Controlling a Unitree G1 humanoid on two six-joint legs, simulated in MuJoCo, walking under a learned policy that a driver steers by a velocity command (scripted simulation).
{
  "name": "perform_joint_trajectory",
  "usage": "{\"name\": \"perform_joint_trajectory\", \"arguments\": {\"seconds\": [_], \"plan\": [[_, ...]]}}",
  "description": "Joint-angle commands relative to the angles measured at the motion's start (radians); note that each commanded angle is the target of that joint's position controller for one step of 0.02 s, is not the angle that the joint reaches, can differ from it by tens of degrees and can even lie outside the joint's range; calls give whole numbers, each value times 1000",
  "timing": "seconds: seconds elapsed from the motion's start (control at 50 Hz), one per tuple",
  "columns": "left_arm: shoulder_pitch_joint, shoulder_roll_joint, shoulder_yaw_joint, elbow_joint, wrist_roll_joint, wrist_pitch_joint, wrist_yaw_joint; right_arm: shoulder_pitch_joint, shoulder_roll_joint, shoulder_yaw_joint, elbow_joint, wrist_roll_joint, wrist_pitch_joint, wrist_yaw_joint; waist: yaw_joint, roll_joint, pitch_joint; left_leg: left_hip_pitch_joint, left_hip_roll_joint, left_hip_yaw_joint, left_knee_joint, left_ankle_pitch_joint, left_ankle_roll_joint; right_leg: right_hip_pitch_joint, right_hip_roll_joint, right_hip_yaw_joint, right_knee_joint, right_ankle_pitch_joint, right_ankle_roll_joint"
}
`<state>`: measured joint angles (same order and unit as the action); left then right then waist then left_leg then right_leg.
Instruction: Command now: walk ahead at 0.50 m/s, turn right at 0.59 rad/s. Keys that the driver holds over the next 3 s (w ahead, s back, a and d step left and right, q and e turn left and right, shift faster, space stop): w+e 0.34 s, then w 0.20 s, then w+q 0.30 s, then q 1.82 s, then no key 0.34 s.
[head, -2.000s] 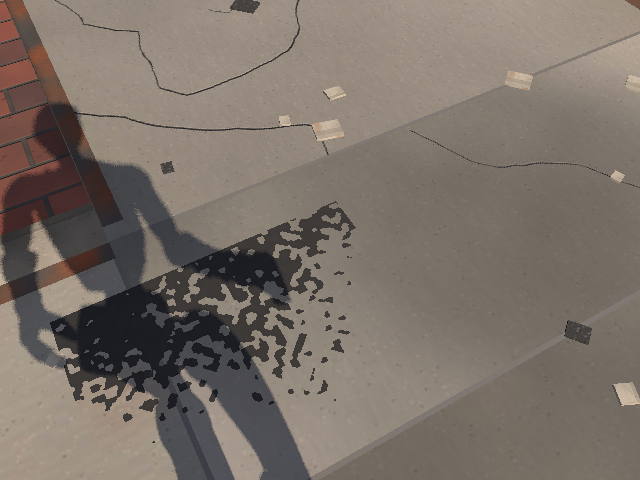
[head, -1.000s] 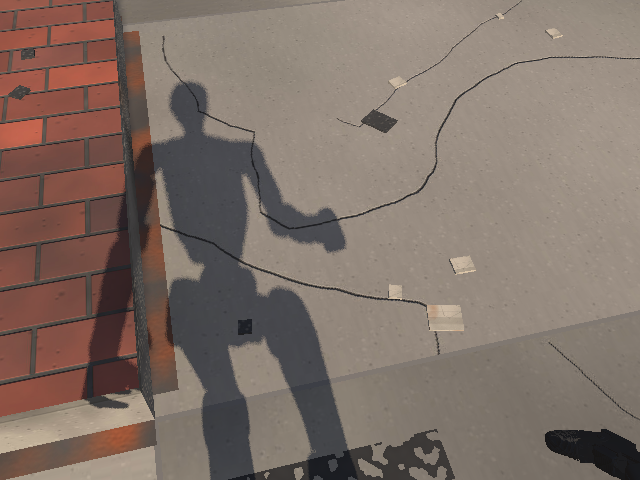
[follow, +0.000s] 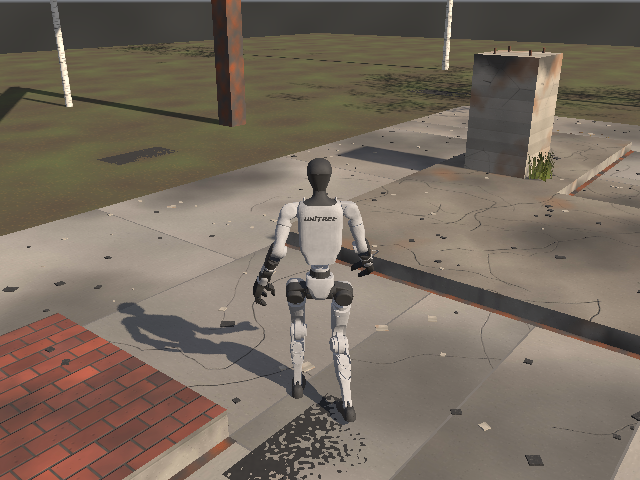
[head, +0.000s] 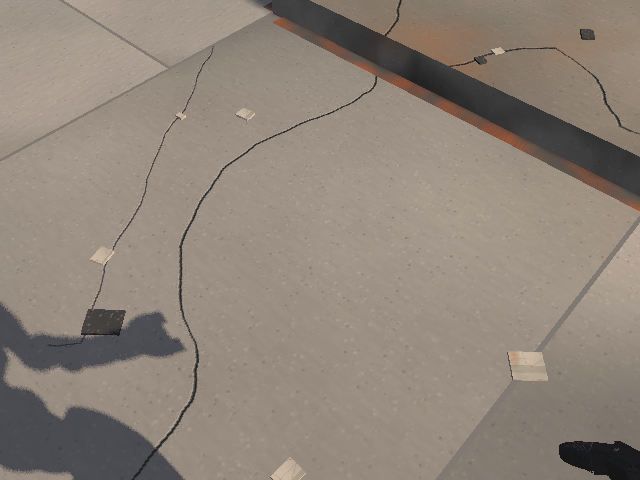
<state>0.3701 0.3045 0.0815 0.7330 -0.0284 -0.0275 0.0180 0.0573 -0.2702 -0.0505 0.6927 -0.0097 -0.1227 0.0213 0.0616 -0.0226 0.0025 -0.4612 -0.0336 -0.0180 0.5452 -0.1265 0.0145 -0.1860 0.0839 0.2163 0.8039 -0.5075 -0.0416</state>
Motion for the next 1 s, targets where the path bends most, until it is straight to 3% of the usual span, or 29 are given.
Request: {"name": "perform_joint_trajectory", "arguments": {"seconds": [0.02,0.04,0.06,0.08,0.12,0.2,0.26,0.32,0.38,0.4,0.44,0.46,0.48,0.5,0.52,0.54,0.56,0.58,0.6,0.62,0.66,0.72,0.8,0.84,0.9,0.96,0.98,1.0], "plan": [[15,134,13,-97,-13,-22,0,262,-162,-59,-6,10,6,-7,-142,206,-164,677,424,-675,-266,-476,204,-627,-76,-26,509,4,21],[-53,140,16,-108,-2,-16,1,214,-135,-49,-12,5,15,-10,-134,130,-86,559,382,-523,-268,-360,169,-607,-111,-66,508,78,25],[-91,128,18,-119,8,-15,-1,177,-113,-40,-5,1,21,-11,-117,109,-26,454,338,-411,-288,-238,158,-581,-139,-74,461,132,28],[-93,113,21,-122,6,-11,-7,158,-96,-33,0,-5,20,-14,-94,132,-5,391,307,-328,-310,-157,146,-541,-168,-75,424,169,27],[-83,73,15,-124,-3,0,-14,155,-92,-34,15,0,13,-16,-81,154,5,338,280,-219,-353,-70,149,-500,-186,-103,384,201,30],[-147,44,6,-154,5,9,-18,179,-141,-51,50,1,5,-19,-86,101,19,368,302,-90,-393,91,178,-561,-204,-108,252,317,51],[-209,33,-1,-163,4,1,-33,182,-157,-53,66,3,13,-23,-106,91,29,397,283,21,-392,170,157,-543,-198,-141,91,459,48],[-309,14,-11,-191,5,-6,-52,219,-180,-57,90,11,25,-28,-144,79,61,428,285,98,-390,186,138,-510,-184,-196,-53,531,33],[-373,9,-15,-223,2,-6,-67,268,-199,-60,121,29,41,-23,-156,76,89,489,314,123,-373,235,132,-481,-163,-227,-141,467,3],[-377,15,-12,-231,3,-6,-71,274,-208,-62,129,35,46,-21,-146,80,88,511,324,131,-352,311,130,-455,-146,-239,-167,424,-14],[-319,52,7,-225,15,-5,-70,267,-241,-69,139,46,55,-23,-87,114,36,545,329,161,-229,647,117,-318,-84,-283,-201,327,-56],[-200,87,28,-194,18,-3,-66,252,-248,-68,143,50,61,-25,-7,111,-32,523,310,190,-78,770,98,-148,-47,-302,-256,353,-86],[-37,139,57,-143,16,1,-53,255,-221,-55,144,44,61,-30,72,88,-119,399,270,220,125,726,67,117,-30,-288,-289,424,-116],[101,235,80,-113,19,9,-32,275,-140,-24,108,6,52,-28,93,-86,-241,60,192,233,483,246,17,473,-251,45,-269,444,-200],[70,271,70,-126,15,-4,-36,357,-73,5,97,4,27,-15,6,-218,-391,-181,38,59,743,-481,-13,610,-458,528,-415,325,-348],[58,176,44,-125,16,-16,-44,244,-171,-22,93,45,12,-5,62,-88,-338,-270,82,-53,809,-441,-5,556,-441,467,-466,292,-307],[4,147,32,-115,20,-25,-46,174,-175,-22,68,66,5,-2,46,-81,-187,-309,121,-32,782,-359,9,414,-408,289,-479,383,-264],[-61,117,22,-111,19,-31,-45,161,-158,-20,77,53,5,-9,6,-21,-118,-276,163,-31,711,-274,11,280,-363,173,-493,458,-227],[-106,84,12,-112,25,-37,-46,172,-157,-25,89,39,14,-10,-27,-34,-71,-227,188,-36,658,-216,4,176,-331,90,-525,522,-210],[-132,66,7,-111,34,-45,-45,212,-147,-25,105,38,29,-7,-59,-53,-64,-166,204,-48,640,-168,-2,109,-313,41,-565,529,-201],[-144,69,10,-91,36,-66,-43,249,-113,-22,125,39,56,-8,-84,-48,-47,-136,201,-50,613,-115,-20,45,-310,-29,-625,563,-208],[-123,79,15,-52,48,-81,-31,179,-98,-22,105,38,72,-17,-70,-31,19,-224,180,-92,505,10,-43,32,-301,-139,-670,593,-188],[-120,89,13,-24,45,-84,-19,91,-77,-17,80,31,60,-1,-39,-30,52,-211,142,-59,253,238,-35,60,-273,-266,-694,586,-139],[-93,102,16,-1,40,-81,-13,28,-58,-6,56,29,58,11,-10,-18,77,-208,134,-25,167,279,-23,96,-291,-297,-704,591,-130],[-78,117,21,26,31,-54,1,-30,-53,-2,9,15,52,35,2,-14,96,-209,104,28,65,235,0,188,-311,-349,-605,832,-108],[-106,156,31,21,17,-20,25,51,-102,-24,-7,11,53,57,-54,-73,3,-100,30,93,51,83,40,273,-322,-365,-408,1194,-67],[-123,163,33,14,16,-10,33,150,-135,-42,12,13,55,56,-104,-77,-51,9,-6,108,37,58,60,264,-308,-371,-273,1254,-46],[-142,154,28,6,12,-5,36,274,-181,-66,38,12,55,43,-174,-45,-114,189,-32,94,-51,160,91,194,-261,-390,-69,1176,-6]]}}
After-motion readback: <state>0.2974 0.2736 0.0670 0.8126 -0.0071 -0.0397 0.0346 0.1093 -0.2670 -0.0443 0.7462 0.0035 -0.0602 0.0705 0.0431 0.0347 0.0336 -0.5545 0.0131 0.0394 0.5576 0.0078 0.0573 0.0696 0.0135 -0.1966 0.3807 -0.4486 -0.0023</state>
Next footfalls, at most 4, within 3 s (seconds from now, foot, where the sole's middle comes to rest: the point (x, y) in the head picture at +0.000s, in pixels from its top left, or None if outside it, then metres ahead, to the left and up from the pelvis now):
0.48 right None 0.37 -0.19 -0.76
1.00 left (376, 373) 0.72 -0.05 -0.76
1.50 right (473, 366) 0.75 -0.27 -0.76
1.90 left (362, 405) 0.64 -0.02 -0.76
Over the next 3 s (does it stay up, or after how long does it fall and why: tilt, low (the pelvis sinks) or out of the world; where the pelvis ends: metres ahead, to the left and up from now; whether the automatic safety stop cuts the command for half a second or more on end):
stays up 0.61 -0.12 0.02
